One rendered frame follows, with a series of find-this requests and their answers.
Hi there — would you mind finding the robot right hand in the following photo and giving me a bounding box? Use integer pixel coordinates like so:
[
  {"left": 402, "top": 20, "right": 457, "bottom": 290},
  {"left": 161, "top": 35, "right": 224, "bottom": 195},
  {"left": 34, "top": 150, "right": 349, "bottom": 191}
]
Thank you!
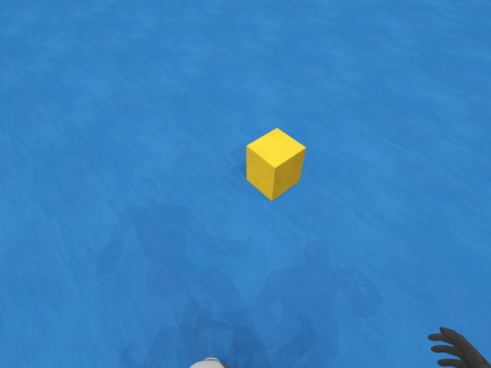
[{"left": 428, "top": 327, "right": 491, "bottom": 368}]

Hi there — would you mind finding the carton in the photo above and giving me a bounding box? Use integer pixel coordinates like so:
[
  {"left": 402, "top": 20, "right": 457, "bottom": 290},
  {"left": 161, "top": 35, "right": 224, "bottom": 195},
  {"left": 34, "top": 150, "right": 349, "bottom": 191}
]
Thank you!
[{"left": 246, "top": 128, "right": 306, "bottom": 201}]

